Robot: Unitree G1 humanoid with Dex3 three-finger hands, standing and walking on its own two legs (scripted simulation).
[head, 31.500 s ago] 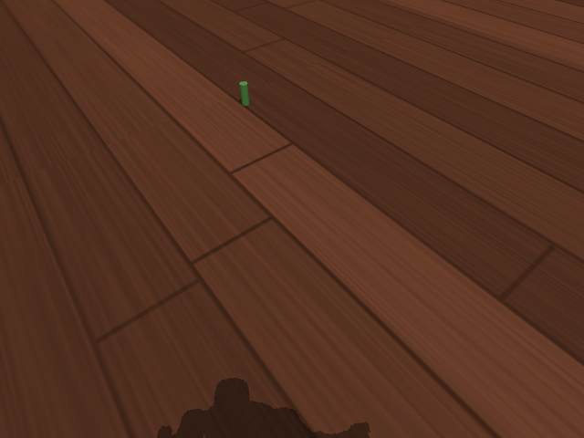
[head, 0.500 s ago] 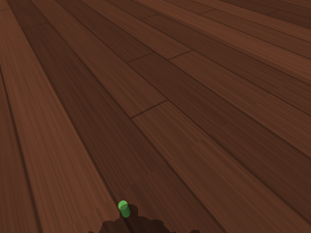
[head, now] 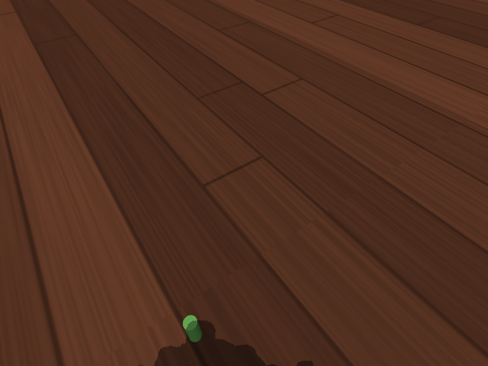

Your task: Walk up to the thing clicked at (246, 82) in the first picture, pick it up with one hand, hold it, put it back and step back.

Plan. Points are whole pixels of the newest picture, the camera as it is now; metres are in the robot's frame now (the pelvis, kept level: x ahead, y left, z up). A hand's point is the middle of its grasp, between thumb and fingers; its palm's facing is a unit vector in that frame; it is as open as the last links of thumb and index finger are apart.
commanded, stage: step back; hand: left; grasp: from the side
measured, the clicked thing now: (192, 329) +0.41 +0.21 -0.71
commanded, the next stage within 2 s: none
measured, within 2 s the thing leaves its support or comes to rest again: neither
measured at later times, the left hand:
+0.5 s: hand out of the picture +0.07 +0.31 -0.18, palm faces -0.04 -0.93 -0.36, open 7.4 cm
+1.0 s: hand out of the picture -0.06 +0.31 -0.16, palm faces -0.02 -0.91 -0.41, open 7.4 cm
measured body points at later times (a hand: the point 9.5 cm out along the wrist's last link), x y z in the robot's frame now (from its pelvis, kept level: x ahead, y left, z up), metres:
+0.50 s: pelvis -0.07 +0.06 -0.02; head +0.01 +0.08 +0.42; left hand +0.07 +0.36 -0.16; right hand +0.00 -0.26 -0.13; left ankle -0.05 +0.14 -0.75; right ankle -0.11 -0.10 -0.67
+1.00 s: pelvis -0.18 +0.05 -0.02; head -0.12 +0.04 +0.42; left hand -0.06 +0.36 -0.13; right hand -0.09 -0.27 -0.15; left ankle -0.20 +0.18 -0.71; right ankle -0.15 -0.07 -0.75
